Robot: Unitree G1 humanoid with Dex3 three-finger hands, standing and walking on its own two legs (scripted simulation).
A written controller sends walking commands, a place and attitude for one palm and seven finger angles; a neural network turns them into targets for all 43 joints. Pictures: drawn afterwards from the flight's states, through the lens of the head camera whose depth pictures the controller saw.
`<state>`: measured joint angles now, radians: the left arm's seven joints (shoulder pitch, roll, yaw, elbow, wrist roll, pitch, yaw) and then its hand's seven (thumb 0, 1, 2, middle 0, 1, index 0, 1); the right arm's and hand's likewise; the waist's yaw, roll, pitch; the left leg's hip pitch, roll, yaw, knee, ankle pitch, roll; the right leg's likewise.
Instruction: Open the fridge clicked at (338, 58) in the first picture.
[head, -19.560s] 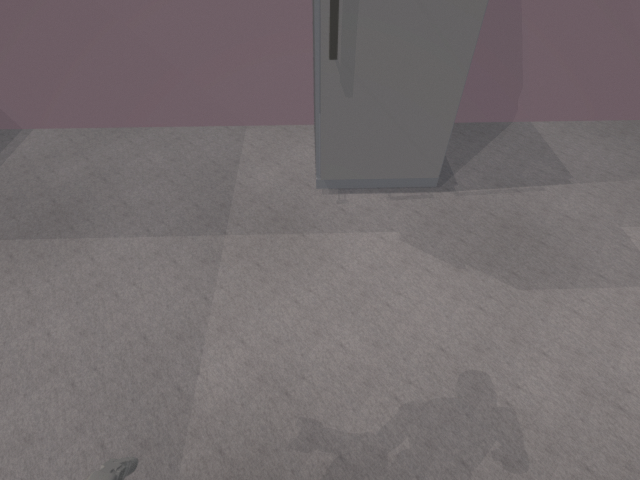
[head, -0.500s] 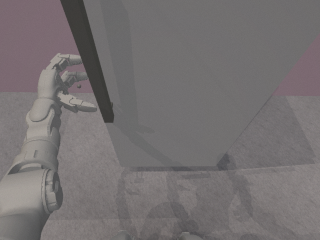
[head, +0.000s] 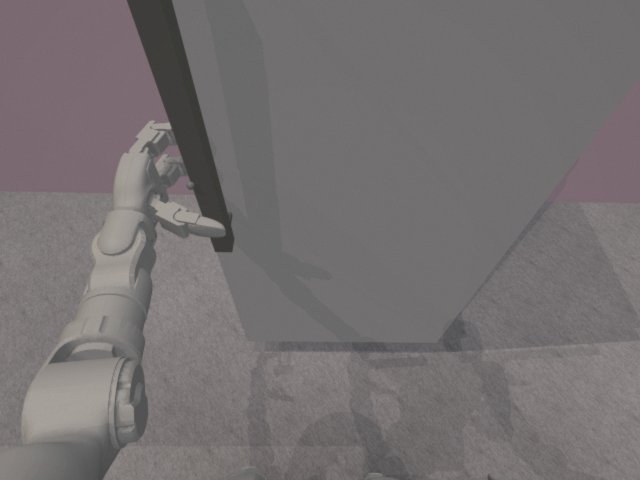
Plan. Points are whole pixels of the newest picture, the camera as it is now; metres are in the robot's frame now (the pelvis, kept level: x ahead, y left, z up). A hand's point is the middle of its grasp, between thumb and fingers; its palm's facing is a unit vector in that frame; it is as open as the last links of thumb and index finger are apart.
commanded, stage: slide the fingers in behind the handle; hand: left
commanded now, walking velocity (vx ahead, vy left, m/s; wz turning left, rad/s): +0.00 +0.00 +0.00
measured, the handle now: (192, 110) +0.50 +0.14 +0.18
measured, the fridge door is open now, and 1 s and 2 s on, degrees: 0 0 0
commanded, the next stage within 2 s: grip the handle and tug to test in 1.18 s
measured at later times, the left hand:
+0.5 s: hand (210, 186) +0.45 +0.13 +0.11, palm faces -0.05 -1.00 +0.00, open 14.0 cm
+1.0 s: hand (209, 186) +0.45 +0.13 +0.11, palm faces -0.03 -1.00 +0.00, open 14.0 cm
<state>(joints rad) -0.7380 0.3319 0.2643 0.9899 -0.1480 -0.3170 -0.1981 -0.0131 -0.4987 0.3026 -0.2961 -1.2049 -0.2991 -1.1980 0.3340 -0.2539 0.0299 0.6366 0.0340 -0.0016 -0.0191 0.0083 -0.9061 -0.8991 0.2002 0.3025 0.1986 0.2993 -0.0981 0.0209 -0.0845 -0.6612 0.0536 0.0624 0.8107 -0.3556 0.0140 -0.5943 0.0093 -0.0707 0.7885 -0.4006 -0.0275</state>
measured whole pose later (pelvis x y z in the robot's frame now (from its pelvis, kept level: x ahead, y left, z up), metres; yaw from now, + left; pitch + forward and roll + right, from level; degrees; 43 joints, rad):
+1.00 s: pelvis +0.00 -0.01 +0.00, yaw +0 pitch +11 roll +0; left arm -0.72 0.29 0.24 0.98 -0.15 -0.33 -0.16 -0.01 -0.50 0.30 -0.30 -1.20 -0.30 -1.20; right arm 0.35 -0.26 0.01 0.66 0.03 0.00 -0.01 0.01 -0.91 -0.90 0.20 0.30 0.20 0.30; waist -0.10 0.02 -0.08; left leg -0.63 0.06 0.06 0.78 -0.34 0.00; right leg -0.58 0.02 -0.07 0.77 -0.39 -0.04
